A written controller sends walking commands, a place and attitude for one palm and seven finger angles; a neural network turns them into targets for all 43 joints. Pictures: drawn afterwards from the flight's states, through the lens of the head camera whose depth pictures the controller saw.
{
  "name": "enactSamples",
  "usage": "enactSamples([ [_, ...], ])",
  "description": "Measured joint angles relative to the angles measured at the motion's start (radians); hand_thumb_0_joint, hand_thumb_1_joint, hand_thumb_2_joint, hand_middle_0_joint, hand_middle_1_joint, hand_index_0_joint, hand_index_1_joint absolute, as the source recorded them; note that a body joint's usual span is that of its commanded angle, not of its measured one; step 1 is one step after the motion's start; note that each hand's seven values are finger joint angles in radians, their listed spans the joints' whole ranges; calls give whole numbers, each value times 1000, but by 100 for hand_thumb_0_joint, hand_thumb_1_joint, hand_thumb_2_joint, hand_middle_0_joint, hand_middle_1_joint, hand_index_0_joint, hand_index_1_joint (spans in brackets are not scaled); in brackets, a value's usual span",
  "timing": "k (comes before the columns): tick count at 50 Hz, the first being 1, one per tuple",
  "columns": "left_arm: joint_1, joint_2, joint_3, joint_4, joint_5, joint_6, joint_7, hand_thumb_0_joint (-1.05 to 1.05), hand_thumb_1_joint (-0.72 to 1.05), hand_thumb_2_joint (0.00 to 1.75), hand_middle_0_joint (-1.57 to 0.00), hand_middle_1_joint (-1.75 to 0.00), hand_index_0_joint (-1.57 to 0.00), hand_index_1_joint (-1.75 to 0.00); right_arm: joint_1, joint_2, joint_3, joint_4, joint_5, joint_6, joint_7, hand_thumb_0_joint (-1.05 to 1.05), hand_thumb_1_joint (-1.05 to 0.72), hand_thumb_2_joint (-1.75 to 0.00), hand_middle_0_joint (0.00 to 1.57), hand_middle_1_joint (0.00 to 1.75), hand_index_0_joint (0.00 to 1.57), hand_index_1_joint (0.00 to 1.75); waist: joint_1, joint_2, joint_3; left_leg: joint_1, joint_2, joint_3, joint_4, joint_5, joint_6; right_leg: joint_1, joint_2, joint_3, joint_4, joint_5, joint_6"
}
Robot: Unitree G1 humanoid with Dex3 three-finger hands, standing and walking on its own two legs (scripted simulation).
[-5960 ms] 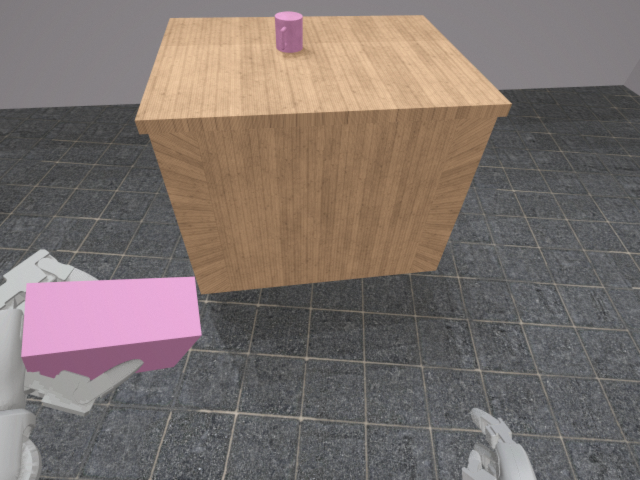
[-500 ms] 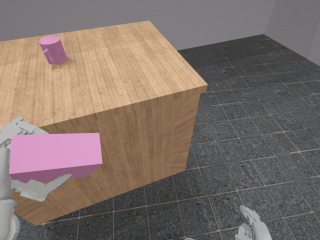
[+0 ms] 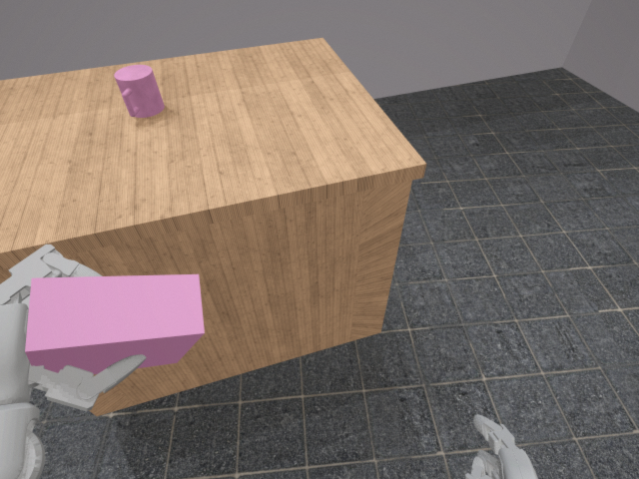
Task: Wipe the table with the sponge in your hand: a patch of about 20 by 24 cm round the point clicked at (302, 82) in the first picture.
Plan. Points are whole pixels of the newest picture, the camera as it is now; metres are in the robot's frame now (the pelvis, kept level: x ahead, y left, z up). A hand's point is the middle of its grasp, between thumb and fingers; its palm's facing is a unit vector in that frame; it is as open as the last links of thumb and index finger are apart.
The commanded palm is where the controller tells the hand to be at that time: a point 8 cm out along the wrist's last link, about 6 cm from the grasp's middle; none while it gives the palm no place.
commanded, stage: come to a stop and stand still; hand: left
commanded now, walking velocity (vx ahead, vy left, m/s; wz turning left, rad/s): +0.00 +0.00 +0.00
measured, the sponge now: (142, 326) +0.23 +0.19 +0.14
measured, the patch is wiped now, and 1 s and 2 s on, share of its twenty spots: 0.00 0.00 0.00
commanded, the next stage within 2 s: look again from close up in 0.44 s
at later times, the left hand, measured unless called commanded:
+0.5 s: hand (60, 345) +0.20 +0.26 +0.15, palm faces +0.38 -0.84 -0.40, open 9.8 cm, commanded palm +0.15 +0.30 +0.17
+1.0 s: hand (45, 316) +0.23 +0.29 +0.15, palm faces +0.35 -0.84 -0.41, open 9.8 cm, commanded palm +0.16 +0.32 +0.17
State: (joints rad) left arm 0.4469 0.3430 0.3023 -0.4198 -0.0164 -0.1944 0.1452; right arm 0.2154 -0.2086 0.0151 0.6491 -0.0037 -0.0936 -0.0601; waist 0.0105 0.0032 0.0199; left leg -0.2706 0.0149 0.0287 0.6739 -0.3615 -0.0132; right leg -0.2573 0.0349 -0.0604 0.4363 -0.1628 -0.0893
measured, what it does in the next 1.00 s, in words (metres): steps on the spot: left foot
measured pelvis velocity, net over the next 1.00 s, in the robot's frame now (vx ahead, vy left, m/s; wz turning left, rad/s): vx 0.00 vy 0.05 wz -0.03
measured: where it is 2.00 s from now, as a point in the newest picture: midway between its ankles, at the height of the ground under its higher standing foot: outside the picture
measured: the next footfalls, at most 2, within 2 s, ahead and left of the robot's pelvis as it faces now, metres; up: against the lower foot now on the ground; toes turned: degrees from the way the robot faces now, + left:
left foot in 0.06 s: +0.01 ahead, +0.14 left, +0.00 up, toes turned +2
right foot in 1.60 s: +0.20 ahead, +0.01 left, +0.00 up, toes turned -12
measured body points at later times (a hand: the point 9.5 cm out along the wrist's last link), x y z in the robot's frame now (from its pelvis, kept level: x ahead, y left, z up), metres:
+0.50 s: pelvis -0.02 +0.02 +0.00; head -0.01 +0.02 +0.45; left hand +0.18 +0.30 +0.17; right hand +0.13 -0.21 -0.10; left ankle -0.03 +0.13 -0.74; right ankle +0.05 -0.06 -0.74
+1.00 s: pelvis +0.00 +0.05 +0.00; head +0.03 +0.06 +0.44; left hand +0.21 +0.34 +0.17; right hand +0.16 -0.20 -0.08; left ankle -0.03 +0.14 -0.74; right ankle +0.05 -0.06 -0.74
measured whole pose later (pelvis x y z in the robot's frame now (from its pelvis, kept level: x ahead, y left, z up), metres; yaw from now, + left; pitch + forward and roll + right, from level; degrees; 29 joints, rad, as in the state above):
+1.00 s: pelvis +0.00 +0.05 +0.00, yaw -2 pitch +0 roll -1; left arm 0.42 0.36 0.39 -0.43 -0.03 -0.21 0.11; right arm 0.21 -0.23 0.01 0.56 -0.02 -0.14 -0.03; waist -0.01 -0.03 0.07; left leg -0.17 0.00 0.08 0.50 -0.32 0.03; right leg -0.29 0.03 -0.02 0.45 -0.15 -0.03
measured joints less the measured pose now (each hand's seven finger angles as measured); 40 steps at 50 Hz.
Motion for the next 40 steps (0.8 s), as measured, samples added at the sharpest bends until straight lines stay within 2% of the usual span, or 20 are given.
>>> enactSamples([
  [3, 9, 15, 16, -23, -7, -7, 4, 0, -48, 100, -79, -133, -78, -133, -6, -21, -11, -39, 2, 2, 3, 1, -91, -90, 20, 30, 21, 30, -15, 28, -10, 111, 22, -2, -211, 77, 8, -21, 29, -16, -2, 9, 6],
  [4, 6, 22, 20, -23, -8, -7, 4, 0, -48, 100, -79, -133, -78, -133, -14, -18, -18, -39, 5, 7, 2, 1, -91, -90, 20, 30, 21, 30, -16, 19, -3, 122, 21, 1, -230, 68, 1, -23, 26, -15, 3, 8, 9],
  [8, 27, 31, 28, -24, -10, 4, 3, 0, -48, 100, -79, -133, -78, -133, -27, -13, -10, -61, 13, 20, -1, 1, -91, -90, 20, 30, 20, 30, -11, -14, 10, 129, 11, 25, -230, 80, -3, -15, 19, 9, -7, 25, 23],
  [19, 23, 2, 4, -10, -3, 2, 4, 0, -48, 100, -79, -133, -78, -133, 14, 2, 8, -47, 4, 10, 2, 1, -91, -90, 20, 30, 20, 30, 2, 4, -11, 92, 15, 19, -196, 74, 7, -23, 22, 4, -33, 48, 26],
  [27, 18, 6, 8, 2, -3, 8, 8, 0, -48, 100, -79, -133, -78, -133, 31, 13, 18, -32, 3, 14, 3, 1, -91, -90, 20, 30, 21, 30, -12, 5, -1, 101, 2, 27, -215, 84, 16, -21, 11, 13, -38, 53, 35],
  [29, -102, 98, 13, 43, 4, -11, -20, 0, -48, 100, -79, -133, -79, -133, 72, 10, 36, -67, 29, -5, -15, 1, -91, -90, 20, 30, 20, 30, 4, -1, 7, 70, -3, 5, -182, 77, 17, -48, 1, -5, 6, 19, 51],
  [31, -248, 163, 75, 137, 3, -53, -40, 0, -48, 100, -79, -133, -79, -133, 70, 18, 47, -43, 16, -32, 10, 1, -91, -90, 20, 30, 20, 30, 18, -20, 4, 42, -7, -1, -148, 64, 14, -76, -4, -12, 39, 16, 41],
  [32, -291, 174, 114, 172, -6, -63, -42, 0, -48, 100, -79, -133, -78, -133, 62, 20, 51, -34, 7, -38, 26, 1, -91, -90, 20, 30, 20, 30, 15, -22, 1, 35, -3, 2, -136, 57, 13, -83, 1, -10, 46, 16, 31],
  [34, -304, 158, 169, 192, -32, -74, -37, 0, -48, 100, -79, -133, -78, -133, 57, 17, 48, -41, 3, -52, 60, 1, -91, -90, 20, 30, 21, 30, 0, -15, -10, 34, 5, 14, -128, 46, 13, -85, 11, 1, 45, 14, 25],
  [36, -233, 108, 176, 140, -45, -79, -29, 0, -48, 100, -79, -133, -78, -133, 62, 6, 39, -64, 6, -70, 83, 1, -91, -90, 20, 30, 21, 30, -15, -2, -14, 48, 10, 32, -135, 39, 18, -76, 18, 19, 34, 15, 30],
  [40, -56, 13, 77, 25, -26, -78, -47, 0, -48, 100, -78, -133, -78, -133, 55, -17, 17, -79, 3, -82, 83, 1, -90, -90, 20, 30, 21, 30, -35, 4, -4, 81, 6, 59, -165, 37, 31, -55, 18, 47, 15, 19, 46],
])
